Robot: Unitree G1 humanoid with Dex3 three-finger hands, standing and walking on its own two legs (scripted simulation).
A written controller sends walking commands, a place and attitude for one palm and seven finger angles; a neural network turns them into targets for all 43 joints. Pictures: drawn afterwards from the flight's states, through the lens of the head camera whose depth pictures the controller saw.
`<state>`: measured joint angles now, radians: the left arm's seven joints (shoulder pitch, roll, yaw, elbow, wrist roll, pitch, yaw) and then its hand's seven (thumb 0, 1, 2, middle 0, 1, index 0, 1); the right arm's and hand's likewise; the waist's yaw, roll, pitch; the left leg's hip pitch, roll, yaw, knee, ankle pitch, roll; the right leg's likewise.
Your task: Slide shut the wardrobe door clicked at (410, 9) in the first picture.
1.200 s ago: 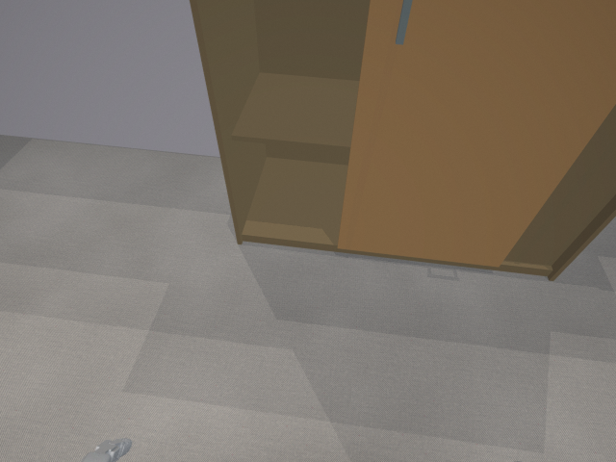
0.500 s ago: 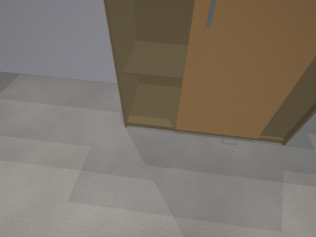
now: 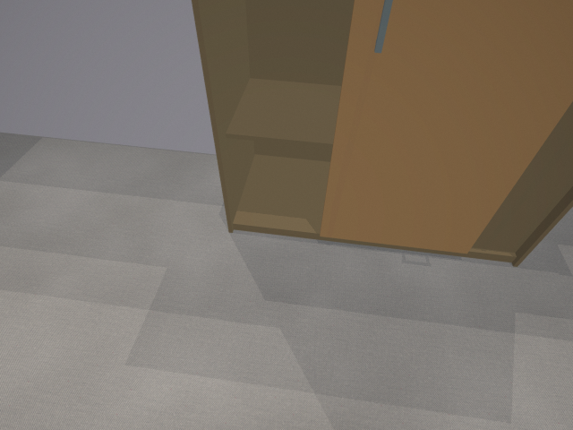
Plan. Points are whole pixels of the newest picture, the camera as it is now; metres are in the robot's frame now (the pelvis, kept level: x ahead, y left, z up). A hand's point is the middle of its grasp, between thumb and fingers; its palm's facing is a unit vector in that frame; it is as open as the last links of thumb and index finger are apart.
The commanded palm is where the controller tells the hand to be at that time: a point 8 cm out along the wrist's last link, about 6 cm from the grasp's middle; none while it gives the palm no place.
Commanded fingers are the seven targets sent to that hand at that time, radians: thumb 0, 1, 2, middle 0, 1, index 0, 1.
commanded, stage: look at it before walking up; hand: right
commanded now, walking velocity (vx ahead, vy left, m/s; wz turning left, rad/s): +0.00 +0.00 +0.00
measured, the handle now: out of the picture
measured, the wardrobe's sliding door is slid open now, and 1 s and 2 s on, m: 0.40 0.40 0.40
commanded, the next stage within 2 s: walk to a spot facing it in 0.24 s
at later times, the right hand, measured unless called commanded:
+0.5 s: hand out of the picture +0.06 -0.23 -0.17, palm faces -0.03 +0.96 -0.29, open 7.4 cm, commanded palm none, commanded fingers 0.00 -0.90 -0.90 0.20 0.30 0.20 0.30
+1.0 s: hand (396, 388) +0.25 -0.18 -0.19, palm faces -0.15 +0.97 -0.18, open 7.3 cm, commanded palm none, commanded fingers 0.00 -0.90 -0.90 0.20 0.30 0.20 0.30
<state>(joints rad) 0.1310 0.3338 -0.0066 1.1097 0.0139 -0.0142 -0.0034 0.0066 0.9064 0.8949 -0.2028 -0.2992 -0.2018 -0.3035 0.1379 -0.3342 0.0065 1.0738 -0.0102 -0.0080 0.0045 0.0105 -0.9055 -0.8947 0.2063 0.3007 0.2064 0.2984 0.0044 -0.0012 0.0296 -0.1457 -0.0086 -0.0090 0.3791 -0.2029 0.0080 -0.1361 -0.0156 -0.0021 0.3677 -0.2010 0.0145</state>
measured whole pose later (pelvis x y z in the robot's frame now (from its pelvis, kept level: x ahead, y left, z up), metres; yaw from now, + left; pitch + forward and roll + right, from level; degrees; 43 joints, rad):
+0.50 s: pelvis +0.01 +0.00 +0.00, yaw +1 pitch -1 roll +0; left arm 0.17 0.30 -0.01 1.11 0.03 0.00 -0.01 0.01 0.91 0.90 -0.20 -0.30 -0.20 -0.30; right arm 0.22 -0.30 0.00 1.08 -0.02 0.01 0.00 0.01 -0.91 -0.90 0.20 0.30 0.20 0.30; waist -0.01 0.00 -0.01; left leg -0.16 -0.01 -0.03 0.44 -0.26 0.01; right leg -0.15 -0.02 -0.02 0.44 -0.28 0.01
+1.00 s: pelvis +0.16 -0.01 -0.02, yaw +9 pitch -2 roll +1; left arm 0.51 0.09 0.00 1.19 0.02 -0.07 0.04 0.00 0.91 0.90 -0.20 -0.30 -0.20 -0.30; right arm 0.19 -0.19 -0.06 1.01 -0.02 0.00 0.02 0.02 -0.93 -0.90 0.20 0.30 0.20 0.30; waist 0.02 0.00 0.13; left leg -0.54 0.02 0.15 0.75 -0.19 0.07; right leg 0.16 -0.05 -0.19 0.35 -0.47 0.01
